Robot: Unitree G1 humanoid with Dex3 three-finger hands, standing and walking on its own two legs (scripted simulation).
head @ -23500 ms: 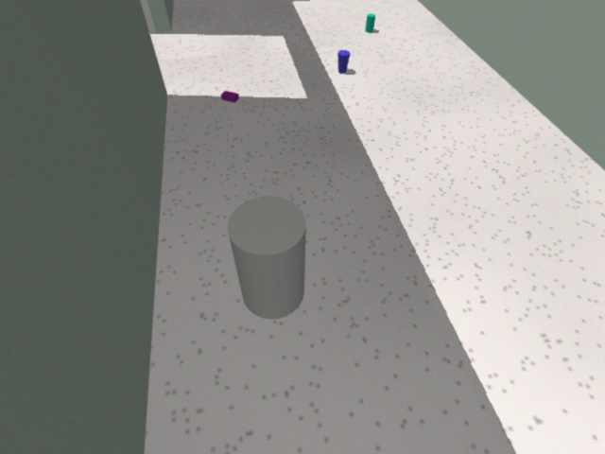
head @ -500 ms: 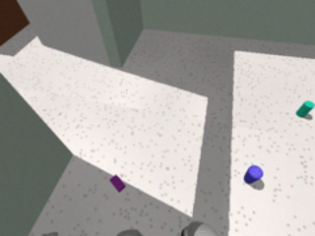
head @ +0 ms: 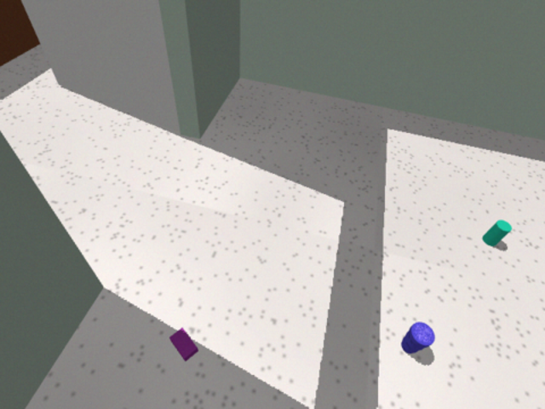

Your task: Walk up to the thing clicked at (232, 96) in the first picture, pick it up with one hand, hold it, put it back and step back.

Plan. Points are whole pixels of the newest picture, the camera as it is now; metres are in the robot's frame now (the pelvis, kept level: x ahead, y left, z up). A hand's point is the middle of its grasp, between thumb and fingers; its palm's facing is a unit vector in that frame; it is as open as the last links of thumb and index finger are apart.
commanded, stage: walk up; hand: left
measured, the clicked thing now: (183, 344) +0.45 +0.26 -0.75
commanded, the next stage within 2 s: stand in 1.40 s
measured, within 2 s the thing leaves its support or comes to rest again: neither
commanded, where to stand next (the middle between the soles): +0.07 -0.02 m, yaw -1 degrees
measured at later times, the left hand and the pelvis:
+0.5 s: hand out of the picture +0.13 +0.24 -0.14, palm faces -0.04 -0.93 -0.35, open 7.4 cm; pelvis +0.03 -0.02 +0.00, yaw -1 degrees
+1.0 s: hand out of the picture +0.15 +0.23 -0.15, palm faces -0.08 -0.94 -0.34, open 7.4 cm; pelvis +0.04 -0.02 +0.00, yaw -3 degrees
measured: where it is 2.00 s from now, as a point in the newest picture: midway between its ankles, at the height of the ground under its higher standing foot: outside the picture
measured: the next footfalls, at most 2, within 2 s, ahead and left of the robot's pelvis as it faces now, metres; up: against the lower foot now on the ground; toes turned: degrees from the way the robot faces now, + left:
right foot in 0.06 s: +0.06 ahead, -0.14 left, +0.00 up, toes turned -1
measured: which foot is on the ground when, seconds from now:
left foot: down 0.00-1.00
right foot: up 0.00-0.04, down 0.06-1.00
